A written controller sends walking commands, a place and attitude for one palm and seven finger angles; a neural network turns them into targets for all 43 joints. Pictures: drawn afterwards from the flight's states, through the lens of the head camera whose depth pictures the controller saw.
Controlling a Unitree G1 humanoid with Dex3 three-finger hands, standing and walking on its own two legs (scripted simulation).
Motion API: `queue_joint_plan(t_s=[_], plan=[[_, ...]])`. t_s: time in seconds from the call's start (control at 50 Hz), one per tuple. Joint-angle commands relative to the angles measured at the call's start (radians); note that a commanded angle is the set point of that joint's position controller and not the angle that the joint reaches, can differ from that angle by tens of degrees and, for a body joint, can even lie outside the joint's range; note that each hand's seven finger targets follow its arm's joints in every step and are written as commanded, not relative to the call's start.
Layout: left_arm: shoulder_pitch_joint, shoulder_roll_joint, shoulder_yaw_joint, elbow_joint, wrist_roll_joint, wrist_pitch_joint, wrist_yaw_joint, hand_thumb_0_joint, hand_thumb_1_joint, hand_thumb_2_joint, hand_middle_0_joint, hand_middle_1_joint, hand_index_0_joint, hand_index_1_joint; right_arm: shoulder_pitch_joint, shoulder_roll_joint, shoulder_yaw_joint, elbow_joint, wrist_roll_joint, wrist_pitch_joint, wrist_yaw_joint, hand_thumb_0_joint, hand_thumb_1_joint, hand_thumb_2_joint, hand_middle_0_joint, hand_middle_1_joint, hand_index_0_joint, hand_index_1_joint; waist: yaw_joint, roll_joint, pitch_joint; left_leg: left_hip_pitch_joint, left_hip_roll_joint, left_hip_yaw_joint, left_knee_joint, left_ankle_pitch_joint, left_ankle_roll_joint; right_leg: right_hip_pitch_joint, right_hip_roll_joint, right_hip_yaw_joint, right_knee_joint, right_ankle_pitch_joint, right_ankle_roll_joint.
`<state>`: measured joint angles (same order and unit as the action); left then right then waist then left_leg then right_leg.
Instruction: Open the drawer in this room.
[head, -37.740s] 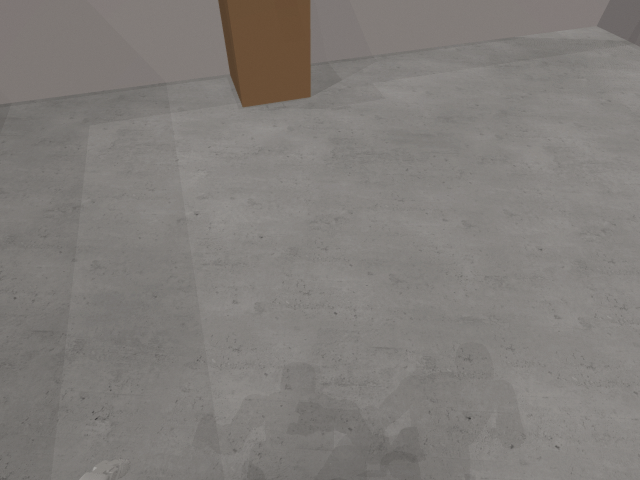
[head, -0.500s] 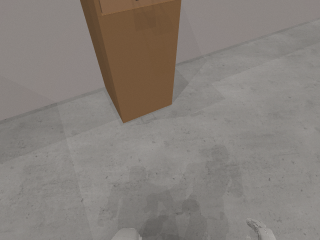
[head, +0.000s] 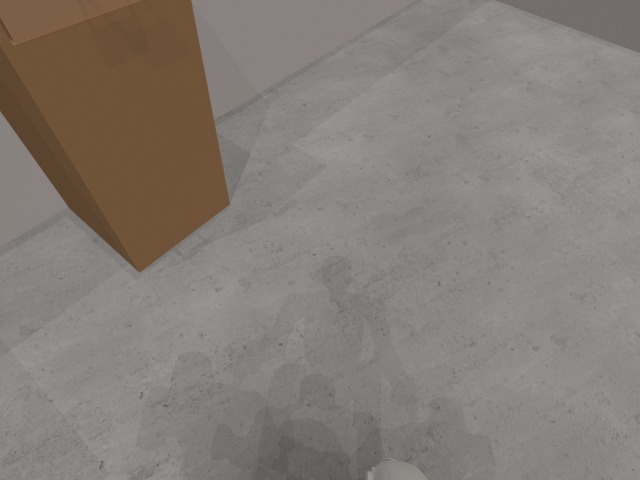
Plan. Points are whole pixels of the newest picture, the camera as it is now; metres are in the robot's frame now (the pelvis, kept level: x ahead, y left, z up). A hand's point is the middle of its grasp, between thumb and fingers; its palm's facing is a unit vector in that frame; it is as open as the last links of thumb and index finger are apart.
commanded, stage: walk to a spot facing it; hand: left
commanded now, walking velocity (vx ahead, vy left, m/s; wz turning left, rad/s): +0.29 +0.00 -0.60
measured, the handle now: out of the picture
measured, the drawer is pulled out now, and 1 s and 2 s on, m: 0.00 0.00 0.00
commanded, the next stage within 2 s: turn to face it in 1.82 s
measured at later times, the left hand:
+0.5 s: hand (194, 476) +0.14 +0.18 -0.19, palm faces -0.18 -0.97 -0.19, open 7.4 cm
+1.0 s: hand (317, 265) +0.49 +0.02 -0.16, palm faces -0.55 -0.82 -0.15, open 7.4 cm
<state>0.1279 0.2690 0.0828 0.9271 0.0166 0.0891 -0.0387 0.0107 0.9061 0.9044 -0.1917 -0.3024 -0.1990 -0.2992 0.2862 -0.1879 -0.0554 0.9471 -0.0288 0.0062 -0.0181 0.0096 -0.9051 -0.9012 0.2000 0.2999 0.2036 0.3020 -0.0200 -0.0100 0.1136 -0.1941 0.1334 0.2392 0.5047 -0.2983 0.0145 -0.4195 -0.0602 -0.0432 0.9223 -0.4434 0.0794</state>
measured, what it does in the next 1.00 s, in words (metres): walks ahead, turning right: right foot, then left foot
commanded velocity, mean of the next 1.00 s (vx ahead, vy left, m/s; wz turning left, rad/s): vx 0.34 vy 0.00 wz -0.46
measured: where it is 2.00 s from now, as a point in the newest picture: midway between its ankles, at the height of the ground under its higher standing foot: (400, 336)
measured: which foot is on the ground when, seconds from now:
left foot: down 0.00-0.12, up 0.14-0.50, down 0.52-1.00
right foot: up 0.00-0.10, down 0.12-0.52, up 0.54-1.00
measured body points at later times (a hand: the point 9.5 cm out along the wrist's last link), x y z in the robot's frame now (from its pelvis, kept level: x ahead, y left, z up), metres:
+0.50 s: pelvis +0.12 -0.02 -0.01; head +0.15 +0.00 +0.43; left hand +0.15 +0.23 -0.17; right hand +0.18 -0.30 -0.13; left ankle +0.24 +0.08 -0.73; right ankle -0.02 -0.14 -0.74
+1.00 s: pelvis +0.29 -0.06 +0.00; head +0.33 -0.08 +0.44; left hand +0.52 +0.06 -0.15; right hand +0.08 -0.18 -0.14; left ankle +0.24 +0.07 -0.74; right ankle +0.34 -0.23 -0.69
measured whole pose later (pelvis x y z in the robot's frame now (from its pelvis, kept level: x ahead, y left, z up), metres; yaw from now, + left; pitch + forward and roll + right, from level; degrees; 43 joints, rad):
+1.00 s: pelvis +0.29 -0.06 +0.00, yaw -30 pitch +0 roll +0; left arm 0.06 0.19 0.07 0.95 0.03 0.03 -0.04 0.01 0.91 0.90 -0.19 -0.30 -0.20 -0.30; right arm 0.49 -0.12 -0.05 1.10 -0.03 -0.06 -0.02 0.01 -0.91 -0.90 0.20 0.30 0.20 0.30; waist -0.07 -0.03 0.10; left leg 0.02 0.09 0.36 0.37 -0.36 -0.02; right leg -0.60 -0.10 -0.11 0.82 -0.16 0.00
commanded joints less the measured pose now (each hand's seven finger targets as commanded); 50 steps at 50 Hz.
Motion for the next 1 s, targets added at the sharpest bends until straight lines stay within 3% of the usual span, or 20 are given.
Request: queue_joint_plan(t_s=[0.0, 0.04, 0.06, 0.08, 0.1, 0.14, 0.18, 0.24, 0.4, 0.44, 0.46, 0.48, 0.5, 0.52, 0.54, 0.58, 0.62, 0.68, 0.84, 0.98], plan=[[-0.101, 0.013, -0.006, -0.121, 0.002, -0.047, -0.011, 0.0, 0.9, 0.9, -0.2, -0.3, -0.2, -0.3, 0.054, -0.227, -0.056, -0.039, -0.005, -0.02, -0.001, 0.0, -0.9, -0.9, 0.2, 0.3, 0.2, 0.3, -0.038, 0.23, -0.134, 0.119, 0.263, -0.185, -0.152, 0.174, 0.104, 0.02, 0.021, -0.065, -0.189, -0.048, -0.037], [-0.042, 0.023, -0.006, -0.097, 0.004, -0.06, -0.009, 0.0, 0.9, 0.9, -0.2, -0.3, -0.2, -0.3, 0.05, -0.222, -0.052, -0.031, -0.003, -0.022, 0.004, 0.0, -0.9, -0.9, 0.2, 0.3, 0.2, 0.3, -0.003, 0.176, -0.145, 0.046, 0.24, -0.141, -0.055, 0.088, 0.06, 0.176, 0.051, -0.1, -0.378, 0.046, -0.062], [0.065, 0.051, 0.004, -0.064, 0.004, -0.07, -0.002, 0.0, 0.9, 0.9, -0.2, -0.3, -0.2, -0.3, 0.031, -0.211, -0.047, -0.039, 0.003, -0.023, 0.007, 0.0, -0.9, -0.9, 0.2, 0.3, 0.2, 0.3, 0.055, 0.096, -0.177, -0.057, 0.202, -0.08, 0.086, 0.041, 0.013, 0.358, 0.042, -0.081, -0.518, 0.125, -0.086], [0.188, 0.174, 0.025, -0.025, 0.009, -0.085, 0.012, 0.0, 0.9, 0.9, -0.2, -0.3, -0.2, -0.3, 0.015, -0.147, -0.028, -0.072, 0.02, -0.018, 0.017, 0.0, -0.9, -0.9, 0.2, 0.3, 0.2, 0.3, 0.114, -0.189, -0.235, -0.322, 0.106, 0.029, 0.351, -0.153, -0.053, 0.624, -0.183, 0.184, -0.628, 0.056, -0.165], [0.261, 0.257, 0.04, -0.005, -0.01, -0.071, 0.027, 0.0, 0.9, 0.9, -0.2, -0.3, -0.2, -0.3, -0.126, -0.121, -0.011, -0.149, 0.013, -0.004, 0.018, 0.0, -0.9, -0.9, 0.2, 0.3, 0.2, 0.3, 0.164, -0.331, -0.17, -0.568, -0.007, -0.052, 0.563, -0.389, -0.089, 0.631, -0.344, 0.478, -0.654, 0.261, -0.261], [0.228, 0.219, 0.048, -0.019, -0.012, -0.076, 0.048, 0.0, 0.9, 0.9, -0.2, -0.3, -0.2, -0.3, -0.207, -0.163, -0.024, -0.168, 0.009, 0.002, 0.016, 0.0, -0.9, -0.9, 0.2, 0.3, 0.2, 0.3, 0.146, -0.198, -0.098, -0.611, 0.027, -0.192, 0.673, -0.25, -0.081, 0.521, -0.321, 0.498, -0.67, 0.145, -0.308], [0.129, 0.16, 0.027, -0.047, -0.003, -0.098, 0.044, 0.0, 0.9, 0.9, -0.2, -0.3, -0.2, -0.3, -0.159, -0.163, -0.033, -0.125, -0.003, -0.009, 0.027, 0.0, -0.9, -0.9, 0.2, 0.3, 0.2, 0.3, 0.077, -0.112, -0.026, -0.54, 0.036, -0.195, 0.621, -0.117, -0.093, 0.391, -0.237, 0.34, -0.676, 0.129, -0.264], [0.117, 0.145, 0.022, -0.042, 0.002, -0.127, 0.038, 0.0, 0.9, 0.9, -0.2, -0.3, -0.2, -0.3, -0.109, -0.14, -0.036, -0.103, -0.002, -0.011, 0.037, 0.0, -0.9, -0.9, 0.2, 0.3, 0.2, 0.3, 0.04, -0.124, -0.022, -0.447, 0.014, -0.169, 0.535, -0.032, -0.104, 0.308, -0.18, 0.263, -0.691, 0.223, -0.249], [0.15, 0.151, 0.023, -0.004, 0.006, -0.141, 0.038, 0.0, 0.9, 0.9, -0.2, -0.3, -0.2, -0.3, -0.211, -0.116, -0.025, -0.162, 0.007, -0.039, 0.049, 0.0, -0.9, -0.9, 0.2, 0.3, 0.2, 0.3, 0.046, -0.139, -0.015, -0.293, -0.041, -0.169, 0.244, 0.028, -0.085, 0.249, -0.158, 0.282, -0.677, 0.242, -0.249], [0.133, 0.145, 0.026, 0.008, 0.005, -0.14, 0.039, 0.0, 0.9, 0.9, -0.2, -0.3, -0.2, -0.3, -0.151, -0.123, -0.028, -0.145, 0.007, -0.053, 0.041, 0.0, -0.9, -0.9, 0.2, 0.3, 0.2, 0.3, 0.012, -0.115, -0.045, -0.132, -0.066, -0.158, 0.121, 0.044, -0.076, 0.213, -0.143, 0.279, -0.599, 0.286, -0.226], [0.11, 0.14, 0.027, 0.002, 0.001, -0.14, 0.039, 0.0, 0.9, 0.9, -0.2, -0.3, -0.2, -0.3, -0.042, -0.145, -0.032, -0.11, 0.004, -0.062, 0.03, 0.0, -0.9, -0.9, 0.2, 0.3, 0.2, 0.3, -0.04, -0.066, -0.1, 0.045, -0.085, -0.153, 0.029, 0.092, -0.072, 0.166, -0.094, 0.245, -0.477, 0.36, -0.199], [0.109, 0.102, 0.021, -0.001, -0.004, -0.139, 0.034, 0.0, 0.9, 0.9, -0.2, -0.3, -0.2, -0.3, 0.122, -0.219, -0.048, -0.061, -0.001, -0.071, 0.014, 0.0, -0.9, -0.9, 0.2, 0.3, 0.2, 0.3, -0.106, 0.074, -0.203, 0.277, -0.012, -0.224, -0.029, 0.06, -0.054, 0.084, -0.019, 0.196, -0.239, 0.357, -0.164], [0.164, 0.023, 0.008, -0.011, -0.017, -0.134, 0.022, 0.0, 0.9, 0.9, -0.2, -0.3, -0.2, -0.3, 0.263, -0.341, -0.075, -0.029, -0.017, -0.079, 0.007, 0.0, -0.9, -0.9, 0.2, 0.3, 0.2, 0.3, -0.14, 0.388, -0.318, 0.458, 0.308, -0.611, -0.132, -0.005, 0.031, -0.136, 0.122, 0.047, 0.111, -0.084, -0.101], [0.176, 0.033, 0.004, -0.018, -0.011, -0.135, 0.023, 0.0, 0.9, 0.9, -0.2, -0.3, -0.2, -0.3, 0.25, -0.335, -0.06, -0.031, -0.007, -0.064, 0.008, 0.0, -0.9, -0.9, 0.2, 0.3, 0.2, 0.3, -0.113, 0.378, -0.319, 0.387, 0.386, -0.753, -0.256, -0.182, 0.081, -0.201, 0.103, 0.11, 0.284, -0.154, -0.112], [0.127, 0.042, 0.002, -0.014, -0.003, -0.131, 0.021, 0.0, 0.9, 0.9, -0.2, -0.3, -0.2, -0.3, 0.164, -0.3, -0.052, -0.052, -0.001, -0.062, 0.002, 0.0, -0.9, -0.9, 0.2, 0.3, 0.2, 0.3, -0.097, 0.295, -0.231, 0.266, 0.385, -0.744, -0.3, -0.3, 0.101, -0.239, 0.046, 0.12, 0.388, -0.082, -0.117], [0.09, 0.032, 0.008, -0.001, 0.008, -0.126, 0.001, 0.0, 0.9, 0.9, -0.2, -0.3, -0.2, -0.3, 0.059, -0.192, -0.026, -0.06, -0.005, -0.074, 0.002, 0.0, -0.9, -0.9, 0.2, 0.3, 0.2, 0.3, -0.039, 0.181, -0.059, 0.081, 0.287, -0.533, -0.322, -0.205, 0.071, -0.244, -0.026, 0.089, 0.403, 0.084, -0.103], [0.139, -0.004, 0.006, 0.02, 0.012, -0.104, -0.005, 0.0, 0.9, 0.9, -0.2, -0.3, -0.2, -0.3, 0.043, -0.137, -0.013, -0.041, 0.0, -0.089, -0.002, 0.0, -0.9, -0.9, 0.2, 0.3, 0.2, 0.3, 0.01, 0.143, -0.052, 0.04, 0.226, -0.342, -0.312, 0.009, 0.033, -0.203, -0.037, 0.07, 0.372, 0.165, -0.087], [0.149, -0.03, 0.006, 0.021, 0.014, -0.085, -0.003, 0.0, 0.9, 0.9, -0.2, -0.3, -0.2, -0.3, 0.07, -0.108, -0.013, -0.012, 0.009, -0.1, -0.005, 0.0, -0.9, -0.9, 0.2, 0.3, 0.2, 0.3, 0.031, 0.129, -0.062, 0.055, 0.2, -0.206, -0.307, 0.163, 0.038, -0.229, -0.044, 0.056, 0.359, 0.239, -0.069], [-0.063, -0.061, -0.006, -0.053, 0.016, -0.082, -0.01, 0.0, 0.9, 0.9, -0.2, -0.3, -0.2, -0.3, 0.208, -0.076, -0.019, 0.068, 0.005, -0.103, -0.005, 0.0, -0.9, -0.9, 0.2, 0.3, 0.2, 0.3, -0.011, 0.108, 0.006, 0.184, 0.22, -0.105, -0.308, 0.326, 0.09, -0.358, -0.074, -0.017, 0.093, 0.318, -0.055], [-0.16, -0.066, -0.014, -0.078, 0.01, -0.101, -0.004, 0.0, 0.9, 0.9, -0.2, -0.3, -0.2, -0.3, 0.245, -0.098, -0.023, 0.112, -0.004, -0.085, -0.003, 0.0, -0.9, -0.9, 0.2, 0.3, 0.2, 0.3, -0.03, 0.141, 0.005, 0.228, 0.236, -0.002, -0.205, 0.609, 0.075, -0.158, -0.005, -0.094, -0.221, 0.232, -0.122]])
